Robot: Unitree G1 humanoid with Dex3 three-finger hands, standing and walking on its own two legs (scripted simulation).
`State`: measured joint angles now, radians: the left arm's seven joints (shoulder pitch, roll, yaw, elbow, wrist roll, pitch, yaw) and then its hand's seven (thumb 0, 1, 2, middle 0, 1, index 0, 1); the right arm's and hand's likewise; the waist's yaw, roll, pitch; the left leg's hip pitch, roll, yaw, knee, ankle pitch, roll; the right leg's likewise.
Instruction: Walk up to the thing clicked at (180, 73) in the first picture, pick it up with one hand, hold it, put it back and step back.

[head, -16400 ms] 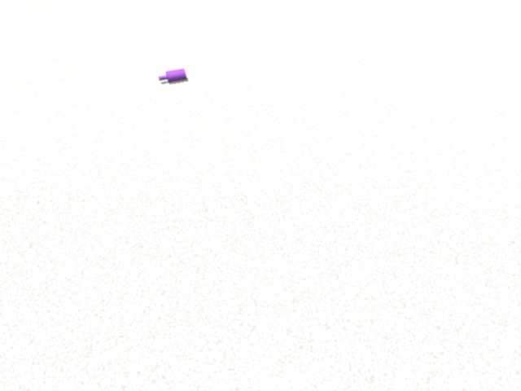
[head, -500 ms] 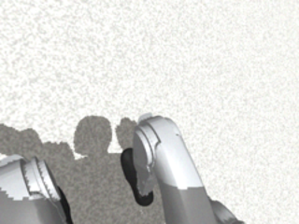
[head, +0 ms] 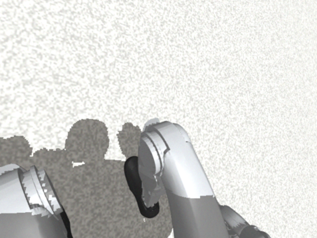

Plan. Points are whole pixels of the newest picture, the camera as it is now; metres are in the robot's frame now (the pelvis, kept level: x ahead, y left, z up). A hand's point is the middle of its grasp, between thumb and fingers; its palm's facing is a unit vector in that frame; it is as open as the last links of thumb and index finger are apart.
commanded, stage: rest palm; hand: left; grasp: from above
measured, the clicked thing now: out of the picture +0.45 +0.37 -0.26
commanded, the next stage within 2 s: close in 0.04 s
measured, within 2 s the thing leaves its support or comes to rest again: leaves its support in 1.94 s
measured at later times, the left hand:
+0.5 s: hand out of the picture +0.45 +0.34 -0.24, palm faces -0.44 -0.17 -0.88, open 13.2 cm
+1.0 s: hand out of the picture +0.44 +0.34 -0.24, palm faces -0.44 -0.16 -0.88, open 11.0 cm
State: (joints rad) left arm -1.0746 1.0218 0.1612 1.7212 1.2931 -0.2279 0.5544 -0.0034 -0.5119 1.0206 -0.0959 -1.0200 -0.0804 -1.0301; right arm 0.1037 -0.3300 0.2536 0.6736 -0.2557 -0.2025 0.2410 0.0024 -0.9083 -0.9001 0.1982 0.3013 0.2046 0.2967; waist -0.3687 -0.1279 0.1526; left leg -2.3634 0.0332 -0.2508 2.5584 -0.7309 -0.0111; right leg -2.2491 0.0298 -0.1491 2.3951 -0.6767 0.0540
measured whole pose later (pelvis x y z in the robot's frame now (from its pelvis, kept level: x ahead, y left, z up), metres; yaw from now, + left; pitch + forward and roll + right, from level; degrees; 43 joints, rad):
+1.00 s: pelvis +0.00 +0.00 +0.00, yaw -1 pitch +29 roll -14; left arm -1.08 1.03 0.13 1.73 1.27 -0.21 0.57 0.00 -0.06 0.74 -0.38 -0.87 -0.41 -0.83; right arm 0.09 -0.34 0.28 0.66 -0.25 -0.22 0.25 0.00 -0.90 -0.90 0.20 0.30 0.20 0.30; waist -0.37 -0.14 0.16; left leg -2.36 0.04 -0.26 2.55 -0.72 -0.01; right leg -2.24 0.04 -0.16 2.38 -0.66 0.06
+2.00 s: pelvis +0.00 +0.00 +0.01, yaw +0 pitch +30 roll -13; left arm -1.02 0.97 0.15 1.58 1.26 -0.19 0.50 -0.01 -0.01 0.43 -0.70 -0.54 -0.74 -0.49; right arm 0.12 -0.33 0.24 0.66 -0.23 -0.18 0.24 0.00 -0.92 -0.90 0.20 0.30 0.21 0.30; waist -0.34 -0.11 0.11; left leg -2.37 0.03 -0.25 2.53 -0.72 -0.02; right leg -2.26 0.03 -0.15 2.37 -0.67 0.05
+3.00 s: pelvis -0.01 -0.01 +0.07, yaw +7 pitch +35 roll -8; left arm -0.87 0.74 0.08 1.16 1.13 -0.13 0.13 -0.02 0.04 0.36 -0.74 -0.44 -0.76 -0.40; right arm 0.21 -0.28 0.04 0.68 -0.06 0.02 0.12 0.01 -0.91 -0.90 0.20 0.30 0.21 0.30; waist -0.21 0.03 -0.09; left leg -2.23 0.02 -0.12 2.26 -0.65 0.00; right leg -2.15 -0.01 -0.06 2.19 -0.65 0.04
